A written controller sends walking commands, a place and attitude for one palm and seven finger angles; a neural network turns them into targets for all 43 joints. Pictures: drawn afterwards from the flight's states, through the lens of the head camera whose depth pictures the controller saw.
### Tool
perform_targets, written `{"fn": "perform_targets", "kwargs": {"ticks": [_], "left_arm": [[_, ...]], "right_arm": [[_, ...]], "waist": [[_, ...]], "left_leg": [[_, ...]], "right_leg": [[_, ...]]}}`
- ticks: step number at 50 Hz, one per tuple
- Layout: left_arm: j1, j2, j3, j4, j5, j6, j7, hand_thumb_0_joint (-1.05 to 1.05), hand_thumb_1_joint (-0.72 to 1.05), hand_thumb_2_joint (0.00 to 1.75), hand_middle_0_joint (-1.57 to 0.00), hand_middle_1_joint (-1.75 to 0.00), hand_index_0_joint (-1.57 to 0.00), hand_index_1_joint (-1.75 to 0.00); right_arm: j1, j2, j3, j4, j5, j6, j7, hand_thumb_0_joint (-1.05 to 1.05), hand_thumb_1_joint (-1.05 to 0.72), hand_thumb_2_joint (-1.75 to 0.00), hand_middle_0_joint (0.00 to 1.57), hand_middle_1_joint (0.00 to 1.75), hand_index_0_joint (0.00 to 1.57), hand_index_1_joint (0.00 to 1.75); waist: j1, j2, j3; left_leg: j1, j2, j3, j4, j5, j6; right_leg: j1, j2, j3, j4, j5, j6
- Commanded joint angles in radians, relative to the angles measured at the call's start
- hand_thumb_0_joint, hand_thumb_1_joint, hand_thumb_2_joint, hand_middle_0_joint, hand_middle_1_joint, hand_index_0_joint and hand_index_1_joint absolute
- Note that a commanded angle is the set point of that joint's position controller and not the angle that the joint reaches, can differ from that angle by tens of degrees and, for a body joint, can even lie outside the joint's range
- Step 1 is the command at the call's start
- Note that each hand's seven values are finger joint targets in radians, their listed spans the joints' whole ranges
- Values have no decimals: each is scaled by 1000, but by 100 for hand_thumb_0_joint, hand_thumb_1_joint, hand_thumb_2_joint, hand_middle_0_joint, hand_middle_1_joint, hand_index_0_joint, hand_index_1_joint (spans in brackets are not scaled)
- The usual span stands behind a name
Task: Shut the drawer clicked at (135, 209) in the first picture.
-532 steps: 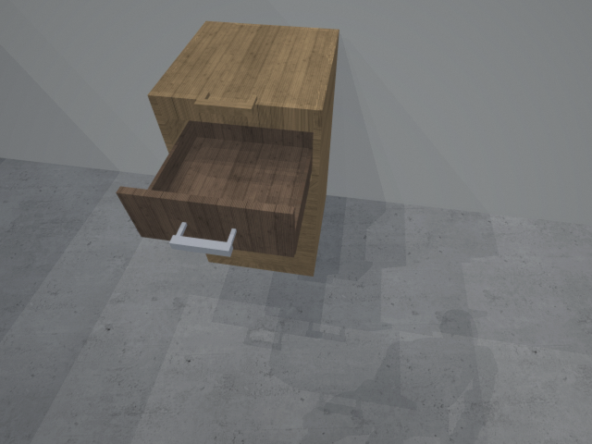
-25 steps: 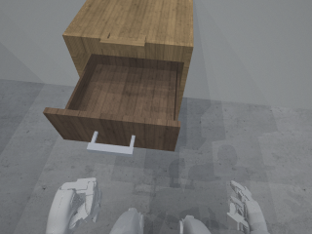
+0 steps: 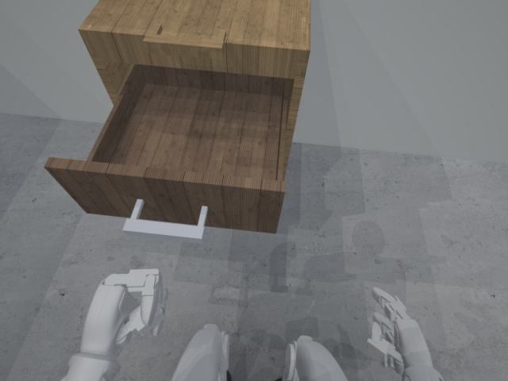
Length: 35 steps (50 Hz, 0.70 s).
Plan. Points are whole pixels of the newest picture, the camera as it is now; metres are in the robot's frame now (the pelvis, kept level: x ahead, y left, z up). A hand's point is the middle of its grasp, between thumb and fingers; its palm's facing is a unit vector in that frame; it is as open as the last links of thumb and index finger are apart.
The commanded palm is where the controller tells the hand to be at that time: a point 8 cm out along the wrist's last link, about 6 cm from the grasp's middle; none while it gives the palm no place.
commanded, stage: bring the fist close to the handle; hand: left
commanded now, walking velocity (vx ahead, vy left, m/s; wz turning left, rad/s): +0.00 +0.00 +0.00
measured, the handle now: (168, 219) +0.38 +0.17 -0.03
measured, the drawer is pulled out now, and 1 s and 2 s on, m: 0.27 0.27 0.22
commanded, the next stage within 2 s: push the drawer shut in 1.00 s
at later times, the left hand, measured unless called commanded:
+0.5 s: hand (171, 292) +0.25 +0.14 -0.02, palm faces -0.09 -1.00 -0.03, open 3.2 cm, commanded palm +0.24 +0.20 -0.02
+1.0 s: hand (171, 282) +0.27 +0.15 -0.03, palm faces -0.09 -1.00 -0.02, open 3.2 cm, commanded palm +0.26 +0.20 -0.03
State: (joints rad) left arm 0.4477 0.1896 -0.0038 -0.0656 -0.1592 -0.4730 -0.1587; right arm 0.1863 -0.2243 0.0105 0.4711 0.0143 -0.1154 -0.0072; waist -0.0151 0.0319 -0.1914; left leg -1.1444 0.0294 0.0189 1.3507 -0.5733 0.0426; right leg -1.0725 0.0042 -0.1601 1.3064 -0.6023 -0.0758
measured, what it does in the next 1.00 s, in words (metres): stands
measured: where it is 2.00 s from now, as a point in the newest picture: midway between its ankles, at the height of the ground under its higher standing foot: outside the picture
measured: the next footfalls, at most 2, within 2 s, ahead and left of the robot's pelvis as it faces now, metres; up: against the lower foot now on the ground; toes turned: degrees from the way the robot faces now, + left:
none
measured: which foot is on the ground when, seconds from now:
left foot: down 0.00-1.00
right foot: down 0.00-1.00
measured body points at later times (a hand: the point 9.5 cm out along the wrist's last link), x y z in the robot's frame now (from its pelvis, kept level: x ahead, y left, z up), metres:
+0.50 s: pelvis -0.01 +0.00 -0.03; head +0.11 +0.01 +0.40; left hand +0.25 +0.20 -0.01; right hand +0.18 -0.24 -0.13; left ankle +0.04 +0.09 -0.61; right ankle +0.02 -0.08 -0.61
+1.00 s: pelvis -0.01 +0.01 -0.04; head +0.12 +0.03 +0.39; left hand +0.27 +0.20 -0.03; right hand +0.17 -0.23 -0.14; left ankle +0.04 +0.09 -0.61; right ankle +0.02 -0.08 -0.61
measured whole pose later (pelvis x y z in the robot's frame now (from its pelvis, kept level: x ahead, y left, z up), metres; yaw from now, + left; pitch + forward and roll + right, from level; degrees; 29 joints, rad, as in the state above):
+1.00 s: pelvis -0.01 +0.01 -0.04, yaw -1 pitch +27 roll -4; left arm 0.14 0.20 0.01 0.16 -0.16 -0.47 -0.13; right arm 0.16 -0.25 0.02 0.51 0.01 -0.04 0.02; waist -0.02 0.03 -0.21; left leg -1.37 0.03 0.03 1.50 -0.60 0.07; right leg -1.29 -0.01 -0.15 1.45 -0.63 -0.06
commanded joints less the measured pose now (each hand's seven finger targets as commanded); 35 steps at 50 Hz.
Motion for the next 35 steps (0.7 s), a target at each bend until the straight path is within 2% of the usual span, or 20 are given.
{"fn": "perform_targets", "kwargs": {"ticks": [1,3,6,8,9,11,12,13,16,19,20,23,24,26,27,28,29,30,33,35], "left_arm": [[15,69,59,-159,-21,-42,-9,0,90,90,-140,-160,-140,-160],[-3,90,93,-142,-23,-46,6,0,90,90,-140,-160,-140,-160],[-58,76,89,-146,-28,-84,24,0,90,90,-140,-160,-140,-160],[-73,88,96,-130,-25,-108,30,0,90,90,-140,-160,-140,-160],[-75,66,70,-121,-22,-118,25,0,90,90,-140,-160,-140,-160],[-107,66,59,-97,-21,-129,12,0,90,90,-140,-160,-140,-160],[-112,64,50,-77,-20,-128,6,0,90,90,-140,-160,-140,-160],[-138,66,47,-50,-18,-122,1,0,90,90,-140,-160,-140,-160],[-180,88,69,-32,-23,-115,-15,0,90,90,-140,-160,-140,-160],[-209,96,82,-57,-27,-110,-4,0,90,90,-140,-160,-140,-160],[-226,100,88,-68,-32,-109,3,0,90,90,-140,-160,-140,-160],[-263,117,114,-42,-29,-109,26,0,90,90,-140,-160,-140,-160],[-255,87,90,-30,-26,-109,27,0,90,90,-140,-160,-140,-160],[-277,68,65,-11,-23,-107,27,0,90,90,-140,-160,-140,-160],[-280,74,70,17,-17,-103,26,0,90,90,-140,-160,-140,-160],[-301,63,50,40,-12,-100,22,0,90,90,-140,-160,-140,-160],[-308,60,44,55,-9,-99,17,0,90,90,-140,-160,-140,-160],[-334,62,39,72,-6,-94,14,0,90,90,-140,-160,-140,-160],[-362,95,58,0,-8,-94,16,0,90,90,-140,-160,-140,-160],[-363,111,83,-38,-18,-91,29,0,90,90,-140,-160,-140,-160]], "right_arm": [[-38,-127,-62,-145,3,-49,-15,0,-90,-90,20,30,20,30],[-44,-125,-64,-139,1,-46,-17,0,-90,-90,20,30,20,30],[-39,-121,-61,-126,-5,-52,-13,0,-90,-90,20,30,20,30],[-41,-124,-62,-113,-7,-57,-10,0,-90,-90,20,30,20,30],[-42,-124,-60,-111,-8,-59,-6,0,-90,-90,20,30,20,30],[-37,-134,-61,-103,-9,-61,-2,0,-90,-90,20,30,20,30],[-41,-137,-61,-103,-8,-60,-2,0,-90,-90,20,30,20,30],[-41,-141,-60,-97,-9,-57,-3,0,-90,-90,20,30,20,30],[-40,-152,-61,-98,-5,-51,-3,0,-90,-90,20,30,20,30],[-41,-154,-60,-102,-8,-47,0,0,-90,-90,20,30,20,30],[-40,-153,-61,-101,-8,-44,1,0,-90,-90,20,30,20,30],[-37,-153,-58,-88,-11,-36,3,0,-90,-90,20,30,20,30],[-40,-153,-57,-89,-13,-34,6,0,-90,-90,20,30,20,30],[-41,-155,-58,-88,-13,-29,12,0,-90,-90,20,30,20,30],[-41,-160,-57,-84,-11,-24,13,0,-90,-90,20,30,20,30],[-39,-163,-56,-80,-12,-22,13,0,-90,-90,20,30,20,30],[-42,-166,-56,-83,-11,-18,14,0,-90,-90,20,30,20,30],[-39,-170,-55,-81,-10,-12,13,0,-90,-90,20,30,20,30],[-41,-174,-57,-95,-7,-7,12,0,-90,-90,20,30,20,30],[-39,-170,-57,-103,-6,1,11,0,-90,-90,20,30,20,30]], "waist": [[-11,-14,-263],[-8,-31,-267],[-11,-15,-270],[-14,-6,-277],[-16,11,-280],[-25,6,-285],[-28,-2,-286],[-42,-17,-270],[-28,-12,-296],[-11,25,-353],[-12,18,-371],[-9,17,-370],[-12,23,-374],[-22,13,-367],[-23,0,-360],[-38,-20,-347],[-34,-8,-341],[-42,-22,-327],[-20,24,-391],[-8,23,-430]], "left_leg": [[162,-20,-70,-152,259,-8],[143,-19,-69,-140,261,-8],[125,-20,-69,-122,251,-10],[115,-17,-70,-106,256,-10],[117,-18,-68,-100,254,-10],[108,-16,-74,-89,244,-9],[93,-17,-72,-80,231,-8],[73,-14,-76,-71,217,-5],[59,-17,-76,-62,197,-5],[95,-17,-82,-64,232,-6],[95,-18,-81,-58,240,-6],[78,-18,-85,-48,243,-8],[87,-18,-87,-45,248,-8],[79,-18,-90,-38,235,-8],[69,-17,-94,-35,218,-8],[57,-15,-102,-31,212,-6],[50,-16,-101,-27,190,-7],[35,-16,-106,-26,171,-6],[88,-16,-111,-40,186,-9],[114,-16,-112,-49,209,-10]], "right_leg": [[199,1,165,-203,255,41],[188,4,165,-191,256,42],[167,1,171,-177,238,40],[143,3,174,-163,236,38],[130,2,173,-157,234,37],[104,3,168,-142,220,36],[97,1,176,-143,205,37],[76,3,176,-141,188,38],[70,1,180,-129,160,36],[56,3,165,-100,190,33],[62,1,166,-96,202,35],[39,6,160,-78,201,34],[23,4,153,-70,207,35],[-2,5,148,-64,197,36],[-18,6,145,-60,178,35],[-39,8,140,-54,169,37],[-54,7,143,-54,148,37],[-65,6,141,-52,130,36],[-60,6,141,-49,128,32],[-31,6,141,-51,150,34]]}}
